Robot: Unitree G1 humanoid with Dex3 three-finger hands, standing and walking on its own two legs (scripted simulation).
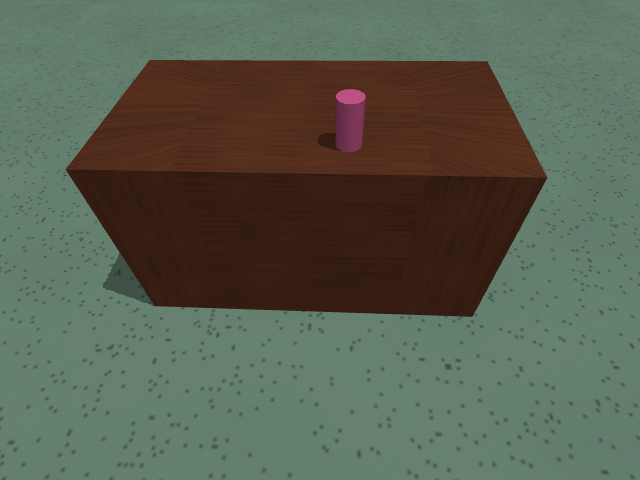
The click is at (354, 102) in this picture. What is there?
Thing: squat round
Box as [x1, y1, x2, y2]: [335, 89, 365, 151]
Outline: 346,89 336,94 335,144 341,150 353,151 361,146 365,96 362,92 358,90
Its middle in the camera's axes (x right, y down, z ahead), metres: +0.07 -0.30 +0.97
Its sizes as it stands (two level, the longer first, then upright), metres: 0.071 0.071 0.134
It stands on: a support 0.65 m high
